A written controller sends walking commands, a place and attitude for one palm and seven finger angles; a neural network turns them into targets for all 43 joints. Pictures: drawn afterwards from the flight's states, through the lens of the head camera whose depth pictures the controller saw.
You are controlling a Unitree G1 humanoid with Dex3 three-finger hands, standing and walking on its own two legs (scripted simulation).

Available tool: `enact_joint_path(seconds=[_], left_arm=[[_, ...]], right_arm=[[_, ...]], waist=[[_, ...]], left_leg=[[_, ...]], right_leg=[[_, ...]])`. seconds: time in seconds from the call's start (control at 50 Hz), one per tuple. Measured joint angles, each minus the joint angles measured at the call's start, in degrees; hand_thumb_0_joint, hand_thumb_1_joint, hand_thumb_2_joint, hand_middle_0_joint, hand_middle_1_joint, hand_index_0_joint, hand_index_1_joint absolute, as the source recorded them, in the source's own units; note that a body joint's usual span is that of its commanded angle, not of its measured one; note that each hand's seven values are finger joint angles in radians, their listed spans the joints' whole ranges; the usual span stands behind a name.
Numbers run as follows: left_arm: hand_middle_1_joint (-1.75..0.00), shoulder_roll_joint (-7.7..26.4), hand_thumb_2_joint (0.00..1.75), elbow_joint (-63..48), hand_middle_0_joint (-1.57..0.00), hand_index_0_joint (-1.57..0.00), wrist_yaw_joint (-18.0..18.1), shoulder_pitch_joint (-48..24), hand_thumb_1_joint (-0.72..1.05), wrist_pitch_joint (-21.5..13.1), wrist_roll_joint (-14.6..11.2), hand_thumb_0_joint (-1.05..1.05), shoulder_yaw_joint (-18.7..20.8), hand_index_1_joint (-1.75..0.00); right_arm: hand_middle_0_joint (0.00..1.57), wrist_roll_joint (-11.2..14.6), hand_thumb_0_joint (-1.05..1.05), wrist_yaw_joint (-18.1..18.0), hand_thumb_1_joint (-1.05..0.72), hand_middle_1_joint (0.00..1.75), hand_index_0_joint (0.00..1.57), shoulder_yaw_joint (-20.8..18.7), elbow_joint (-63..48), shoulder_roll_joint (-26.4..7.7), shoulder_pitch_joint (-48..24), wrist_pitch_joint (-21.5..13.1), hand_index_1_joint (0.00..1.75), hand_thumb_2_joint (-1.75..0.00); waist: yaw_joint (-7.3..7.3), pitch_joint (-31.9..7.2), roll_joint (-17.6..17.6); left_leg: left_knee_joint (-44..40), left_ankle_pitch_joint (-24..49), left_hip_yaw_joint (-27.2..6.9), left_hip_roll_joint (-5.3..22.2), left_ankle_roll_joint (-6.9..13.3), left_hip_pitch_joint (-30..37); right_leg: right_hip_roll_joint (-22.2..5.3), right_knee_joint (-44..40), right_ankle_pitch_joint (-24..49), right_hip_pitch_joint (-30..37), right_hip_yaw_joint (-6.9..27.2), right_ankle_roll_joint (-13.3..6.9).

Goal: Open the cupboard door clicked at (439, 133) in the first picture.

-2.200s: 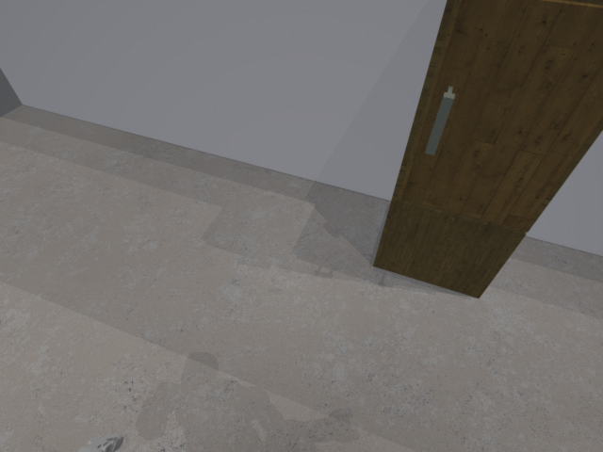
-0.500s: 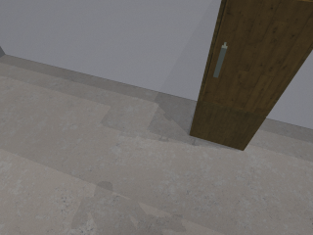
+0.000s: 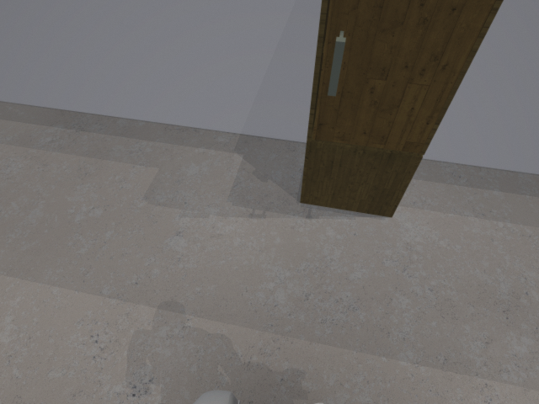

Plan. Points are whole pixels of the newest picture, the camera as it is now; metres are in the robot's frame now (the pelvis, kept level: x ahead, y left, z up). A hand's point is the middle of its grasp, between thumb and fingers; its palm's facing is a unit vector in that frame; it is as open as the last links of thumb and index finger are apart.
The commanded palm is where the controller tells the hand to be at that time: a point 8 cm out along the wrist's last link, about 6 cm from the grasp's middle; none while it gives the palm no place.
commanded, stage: turn to face it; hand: left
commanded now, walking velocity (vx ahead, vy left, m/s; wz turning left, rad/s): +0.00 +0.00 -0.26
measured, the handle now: (336, 64) +0.97 -0.13 -0.03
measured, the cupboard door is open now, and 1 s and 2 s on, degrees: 0 0 0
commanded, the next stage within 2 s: take the last steps up to it in 0.10 s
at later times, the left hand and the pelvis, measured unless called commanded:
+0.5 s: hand out of the picture +0.08 +0.22 -0.16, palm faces -0.20 -0.96 -0.18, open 7.4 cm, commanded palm none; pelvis -0.01 +0.02 +0.01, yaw -12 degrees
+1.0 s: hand (234, 384) +0.17 +0.08 -0.18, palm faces -0.18 -0.96 -0.20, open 7.2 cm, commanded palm none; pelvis +0.12 -0.10 +0.00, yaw -12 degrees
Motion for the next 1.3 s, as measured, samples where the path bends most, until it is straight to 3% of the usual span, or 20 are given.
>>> enact_joint_path(seconds=[0.08,0.14,0.18,0.22,0.28,0.36,0.46,0.56,0.68,0.72,0.74,0.78,0.82,0.92,1.02,1.08,1.14,1.2,1.3], left_arm=[[-0.30,0.9,0.90,-0.1,-0.20,-0.20,0.1,0.6,0.91,0.4,0.1,0.00,0.6,-0.30],[-0.30,1.7,0.90,-0.2,-0.20,-0.20,0.2,0.9,0.91,0.7,-0.2,0.00,1.1,-0.30],[-0.30,2.7,0.90,0.3,-0.20,-0.20,0.1,0.5,0.91,1.3,-0.5,0.00,1.7,-0.30],[-0.30,3.2,0.90,0.7,-0.20,-0.20,0.0,0.5,0.91,1.8,-0.3,0.00,2.2,-0.30],[-0.30,3.7,0.90,1.1,-0.20,-0.20,-0.9,1.1,0.91,1.8,0.1,0.00,2.9,-0.30],[-0.30,4.0,0.90,2.1,-0.20,-0.20,-2.1,2.8,0.91,1.4,0.5,0.00,3.2,-0.30],[-0.30,3.7,0.90,3.3,-0.20,-0.19,-3.2,2.4,0.91,1.8,0.7,0.00,3.2,-0.30],[-0.30,2.8,0.90,3.4,-0.20,-0.19,-3.9,-0.9,0.91,1.6,0.7,0.01,2.7,-0.30],[-0.30,1.4,0.90,2.4,-0.20,-0.19,-4.2,-5.8,0.91,-0.7,0.3,0.01,2.0,-0.30],[-0.30,0.5,0.90,2.4,-0.20,-0.19,-3.6,-7.2,0.91,-2.8,0.1,0.00,1.8,-0.30],[-0.30,-0.1,0.90,2.5,-0.20,-0.19,-3.1,-7.5,0.91,-3.6,-0.1,0.00,1.5,-0.30],[-0.30,-0.9,0.90,2.8,-0.20,-0.20,-2.3,-6.6,0.91,-4.7,-0.4,0.00,1.2,-0.30],[-0.30,-1.5,0.90,3.9,-0.20,-0.20,-1.5,-4.8,0.91,-5.0,-0.5,0.00,0.9,-0.30],[-0.30,-0.2,0.90,6.5,-0.20,-0.20,0.3,-0.4,0.95,-5.5,-0.3,-0.03,1.4,-0.30],[-0.30,0.2,0.90,9.8,-0.20,-0.20,0.2,4.4,0.94,-5.0,0.0,-0.02,0.7,-0.30],[-0.30,0.2,0.90,11.3,-0.20,-0.20,-0.1,7.5,0.93,-4.6,-0.2,-0.01,0.5,-0.30],[-0.30,-0.3,0.90,12.4,-0.20,-0.20,-0.7,8.7,0.92,-3.2,-0.6,0.00,0.5,-0.30],[-0.30,-1.0,0.90,12.2,-0.20,-0.19,-1.3,7.9,0.92,-2.2,-0.1,0.00,0.8,-0.30],[-0.30,-1.5,0.90,9.3,-0.20,-0.19,-1.7,5.5,0.92,-2.2,0.4,0.00,1.5,-0.30]], right_arm=[[0.20,0.3,0.01,-0.2,-0.91,0.29,0.20,0.2,-1.0,0.6,-0.1,-0.8,0.30,-0.90],[0.20,0.5,0.01,-0.5,-0.91,0.29,0.20,0.5,-1.7,0.9,0.5,-1.8,0.30,-0.90],[0.20,0.1,0.00,-0.6,-0.91,0.29,0.20,0.7,-1.6,1.9,1.0,-2.3,0.30,-0.90],[0.20,-0.3,0.00,-0.5,-0.90,0.29,0.20,1.2,-1.6,2.5,2.1,-2.1,0.30,-0.90],[0.20,-0.8,0.00,-0.6,-0.90,0.29,0.20,1.7,-1.0,3.2,3.7,-1.9,0.30,-0.90],[0.20,-1.1,0.01,-0.5,-0.90,0.29,0.20,1.8,-0.4,3.8,5.9,-3.0,0.30,-0.90],[0.20,-1.3,0.00,-0.8,-0.90,0.29,0.20,1.5,0.8,4.3,9.4,-4.9,0.30,-0.90],[0.20,-1.7,0.00,-0.7,-0.90,0.29,0.20,0.9,3.6,3.7,12.9,-5.0,0.30,-0.90],[0.20,-1.8,0.00,-0.2,-0.90,0.29,0.20,-0.1,7.2,2.0,17.4,-4.0,0.30,-0.90],[0.20,-1.3,0.01,0.1,-0.90,0.29,0.20,0.0,8.6,1.5,18.0,-3.2,0.30,-0.90],[0.20,-1.1,0.01,0.1,-0.90,0.29,0.20,0.1,9.1,1.4,17.6,-2.5,0.30,-0.90],[0.20,-0.9,0.01,0.3,-0.90,0.29,0.20,0.2,9.6,1.5,16.4,-1.7,0.30,-0.90],[0.20,-1.0,0.01,0.5,-0.91,0.29,0.20,0.0,8.9,1.7,14.5,-1.6,0.30,-0.90],[0.20,-1.5,0.01,0.9,-0.91,0.29,0.20,-0.5,4.3,2.4,8.2,-2.2,0.30,-0.90],[0.20,-1.3,0.01,1.8,-0.91,0.29,0.19,0.0,0.8,3.9,2.0,-3.3,0.30,-0.90],[0.20,-1.4,0.00,2.0,-0.91,0.29,0.20,0.5,-0.3,5.0,0.2,-4.6,0.30,-0.90],[0.20,-1.7,0.00,1.4,-0.91,0.29,0.20,1.1,-0.5,5.8,-0.5,-6.1,0.30,-0.90],[0.20,-1.1,0.00,0.1,-0.91,0.29,0.20,0.8,0.2,6.0,1.4,-6.3,0.30,-0.90],[0.20,-0.9,-0.02,-0.6,-0.95,0.29,0.20,0.1,2.9,4.3,5.5,-6.1,0.30,-0.90]], waist=[[0.12,-1.2,-1.3],[-0.18,-2.4,-1.8],[-0.24,-2.4,-3.7],[-0.18,-3.1,-3.7],[0.04,-4.3,-3.3],[-0.10,-5.9,-2.8],[-1.67,-5.7,-2.1],[-3.56,-4.0,-1.2],[-5.79,-2.8,0.3],[-5.51,-2.2,1.4],[-5.33,-2.0,1.7],[-4.45,-2.4,1.2],[-3.62,-3.2,0.6],[-2.84,-4.5,1.1],[-1.57,-4.2,0.9],[-0.71,-3.8,-0.5],[-0.11,-3.0,-2.5],[-0.18,-2.8,-2.4],[0.10,-2.9,-2.2]], left_leg=[[-9.6,1.7,-0.2,-0.3,0.2,3.6],[-21.6,6.5,-0.4,-0.2,0.9,8.7],[-22.4,7.9,0.8,-1.1,2.4,9.2],[-23.2,8.5,1.6,-0.4,3.3,9.9],[-25.9,9.7,2.8,0.6,3.6,11.4],[-29.1,10.6,5.2,1.6,3.5,13.3],[-31.7,10.9,7.5,2.9,2.8,15.3],[-32.8,10.2,9.1,5.2,0.8,17.1],[-27.9,5.3,9.3,8.8,-3.1,17.5],[-16.8,0.0,7.2,10.5,-2.3,13.8],[-8.9,-2.4,5.1,10.0,-1.4,10.7],[3.6,-2.7,3.4,8.6,-0.2,5.0],[9.5,-0.3,3.8,7.9,0.2,0.3],[5.6,6.2,5.7,7.8,-0.4,-7.1],[-7.6,9.7,7.1,7.3,0.3,-6.3],[-15.6,13.5,8.4,5.6,2.0,-1.8],[-13.6,11.0,10.4,4.7,5.7,0.4],[-18.0,10.7,11.0,4.1,5.5,4.7],[-27.5,13.1,11.0,3.2,4.7,11.2]], right_leg=[[0.1,-2.7,2.4,-0.5,1.4,1.0],[0.8,-1.9,2.8,-2.0,2.0,2.3],[0.3,3.2,-3.6,-3.7,2.0,1.9],[0.7,12.6,-9.1,-6.3,-0.4,2.5],[0.0,25.2,-9.2,-8.7,-3.6,3.1],[-2.7,30.0,-6.5,-8.2,-6.5,3.6],[-5.8,26.1,-5.9,-6.9,-8.1,4.0],[-7.9,16.4,-6.8,-6.2,-10.2,3.9],[-7.1,-0.9,-3.9,-0.4,-13.9,2.0],[-5.9,-0.7,-1.8,0.6,-15.1,0.6],[-5.6,0.8,-2.9,1.0,-15.6,0.3],[-5.3,0.2,-4.5,3.3,-16.1,-0.2],[-4.8,-2.6,-4.5,6.4,-16.2,-0.4],[-2.7,-8.0,-5.1,12.8,-17.7,-1.2],[-1.0,-8.5,-8.4,17.2,-18.0,-1.0],[-1.7,-4.0,-13.2,18.4,-17.7,-0.2],[-3.5,17.5,-16.9,10.7,-14.2,-0.6],[-4.7,34.2,-11.6,1.2,-12.0,-0.3],[-8.9,34.3,-2.5,-8.8,-10.5,1.7]])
